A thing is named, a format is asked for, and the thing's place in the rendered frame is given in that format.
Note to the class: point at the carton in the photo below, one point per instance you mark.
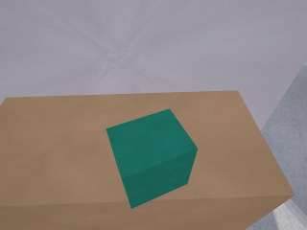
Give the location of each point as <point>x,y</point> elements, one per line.
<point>154,155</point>

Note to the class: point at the pedestal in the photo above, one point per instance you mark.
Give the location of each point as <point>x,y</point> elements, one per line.
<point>58,170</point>

